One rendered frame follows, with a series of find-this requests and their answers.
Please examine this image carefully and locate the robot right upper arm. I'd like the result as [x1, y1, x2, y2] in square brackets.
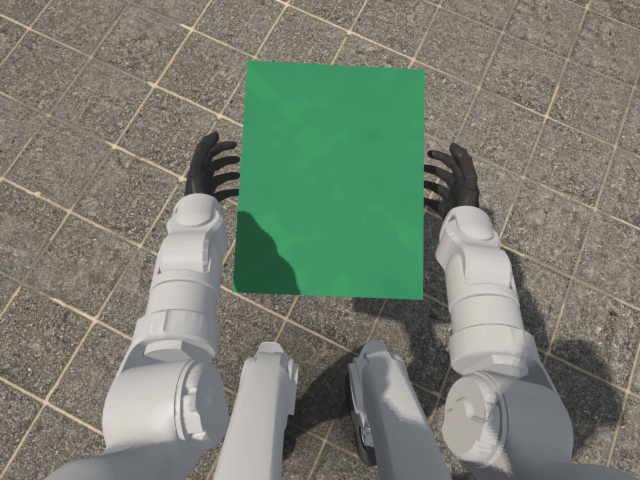
[441, 371, 639, 480]

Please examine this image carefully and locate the right robot hand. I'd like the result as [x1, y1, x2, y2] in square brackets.
[424, 143, 480, 222]

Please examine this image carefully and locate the left robot forearm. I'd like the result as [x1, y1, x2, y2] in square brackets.
[102, 193, 228, 443]

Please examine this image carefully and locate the robot right foot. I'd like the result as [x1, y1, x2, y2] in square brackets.
[345, 372, 377, 466]

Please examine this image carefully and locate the robot right shin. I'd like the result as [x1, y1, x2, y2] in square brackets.
[357, 340, 409, 446]

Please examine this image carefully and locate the robot left upper arm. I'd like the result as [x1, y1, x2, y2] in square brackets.
[44, 358, 229, 480]

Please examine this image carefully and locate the right robot forearm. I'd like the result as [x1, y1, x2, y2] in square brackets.
[435, 206, 574, 442]

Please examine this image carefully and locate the left robot hand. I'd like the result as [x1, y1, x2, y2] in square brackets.
[184, 131, 240, 202]

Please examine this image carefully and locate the carton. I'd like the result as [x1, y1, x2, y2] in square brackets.
[232, 60, 425, 300]

